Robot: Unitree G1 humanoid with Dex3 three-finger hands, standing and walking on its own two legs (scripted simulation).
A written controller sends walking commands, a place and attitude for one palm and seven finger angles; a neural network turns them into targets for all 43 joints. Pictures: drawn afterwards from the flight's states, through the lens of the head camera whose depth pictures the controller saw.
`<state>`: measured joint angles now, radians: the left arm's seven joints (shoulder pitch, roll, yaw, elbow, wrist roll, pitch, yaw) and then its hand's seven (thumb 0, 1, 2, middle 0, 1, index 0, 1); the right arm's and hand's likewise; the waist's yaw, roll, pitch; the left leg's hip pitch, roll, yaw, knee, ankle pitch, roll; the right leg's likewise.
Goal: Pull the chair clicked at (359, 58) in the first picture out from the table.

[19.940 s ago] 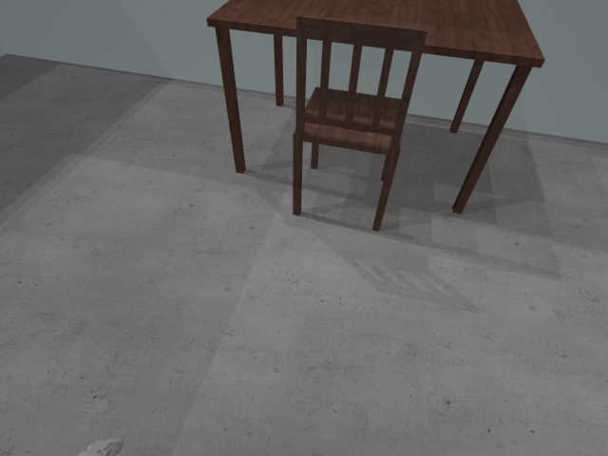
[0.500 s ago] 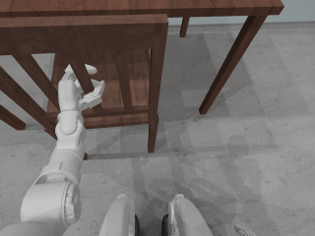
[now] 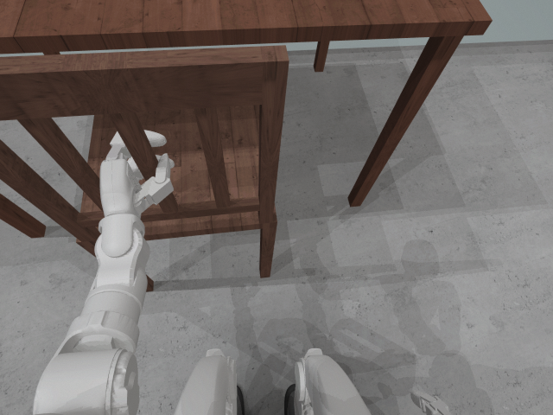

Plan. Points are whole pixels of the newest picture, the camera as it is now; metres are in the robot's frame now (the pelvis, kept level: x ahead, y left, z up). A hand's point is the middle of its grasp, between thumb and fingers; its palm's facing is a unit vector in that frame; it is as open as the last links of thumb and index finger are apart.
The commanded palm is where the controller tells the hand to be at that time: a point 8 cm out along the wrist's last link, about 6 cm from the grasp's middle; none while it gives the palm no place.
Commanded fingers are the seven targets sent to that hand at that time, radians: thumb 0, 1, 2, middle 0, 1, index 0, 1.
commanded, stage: hook a spindle and tug to test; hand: left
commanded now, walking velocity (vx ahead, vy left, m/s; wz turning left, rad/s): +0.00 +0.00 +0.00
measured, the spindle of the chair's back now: (150, 169) +0.47 +0.18 +0.01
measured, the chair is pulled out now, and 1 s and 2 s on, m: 0.01 0.10 0.20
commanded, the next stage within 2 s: step backward, pulling the chair out in 0.18 s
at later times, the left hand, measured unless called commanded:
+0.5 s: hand (158, 192) +0.42 +0.16 +0.03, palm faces +0.14 -0.98 -0.13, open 5.5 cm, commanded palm +0.39 +0.21 +0.03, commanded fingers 0.00 0.90 0.90 -0.50 -1.45 -0.50 -1.45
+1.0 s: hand (174, 231) +0.35 +0.13 +0.04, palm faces +0.07 -0.99 -0.15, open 5.4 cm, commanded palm +0.34 +0.18 +0.04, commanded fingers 0.00 0.90 0.90 -0.50 -1.45 -0.50 -1.45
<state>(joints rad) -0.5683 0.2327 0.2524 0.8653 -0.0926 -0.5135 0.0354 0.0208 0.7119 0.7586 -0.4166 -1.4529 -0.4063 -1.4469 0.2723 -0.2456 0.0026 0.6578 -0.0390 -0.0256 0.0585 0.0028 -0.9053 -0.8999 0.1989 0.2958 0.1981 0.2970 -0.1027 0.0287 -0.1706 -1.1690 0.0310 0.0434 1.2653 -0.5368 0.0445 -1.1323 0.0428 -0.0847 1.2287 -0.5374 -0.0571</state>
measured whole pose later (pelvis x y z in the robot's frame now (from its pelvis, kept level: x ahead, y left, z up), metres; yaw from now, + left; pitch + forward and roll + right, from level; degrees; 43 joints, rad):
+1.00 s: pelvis -0.01 -0.01 +0.10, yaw -1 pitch +8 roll +0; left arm -0.45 0.19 0.12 0.99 -0.09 -0.26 0.07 0.04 0.69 0.73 -0.27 -1.03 -0.49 -1.45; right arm 0.23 -0.20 -0.01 0.73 0.02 0.09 -0.08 0.00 -0.90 -0.90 0.20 0.30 0.20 0.30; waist -0.07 0.03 0.09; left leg -0.51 0.02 0.09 0.61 -0.24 0.03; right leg -0.50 0.06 -0.01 0.61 -0.24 -0.05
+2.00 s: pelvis -0.11 -0.02 +0.10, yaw +3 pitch +9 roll +2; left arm -0.51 0.15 -0.04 0.96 -0.07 -0.18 0.13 0.01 0.65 0.75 -0.23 -1.13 -0.50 -1.45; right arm 0.19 -0.29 0.00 0.70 0.07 0.11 -0.12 0.00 -0.91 -0.90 0.20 0.30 0.20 0.30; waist -0.08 -0.01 0.08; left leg -0.42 -0.06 -0.01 0.57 -0.30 0.01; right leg -0.60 0.01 -0.03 0.49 -0.04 -0.03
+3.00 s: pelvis -0.11 -0.03 +0.10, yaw +3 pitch +10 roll +2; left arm -0.51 0.15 -0.02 1.06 -0.04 -0.24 0.12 0.01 0.62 0.78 -0.25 -1.16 -0.50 -1.45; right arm 0.21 -0.25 0.01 0.74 0.08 0.11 -0.12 0.00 -0.90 -0.90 0.20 0.30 0.20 0.30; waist -0.08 0.00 0.00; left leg -0.48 -0.05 -0.01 0.62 -0.32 0.00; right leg -0.65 0.02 -0.04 0.51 -0.05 -0.06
